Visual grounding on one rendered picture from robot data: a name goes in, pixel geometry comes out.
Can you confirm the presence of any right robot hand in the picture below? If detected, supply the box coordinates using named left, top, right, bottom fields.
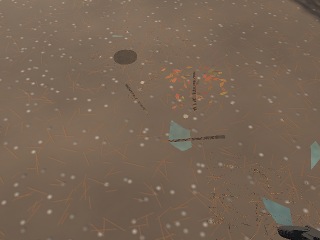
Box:
left=277, top=225, right=320, bottom=240

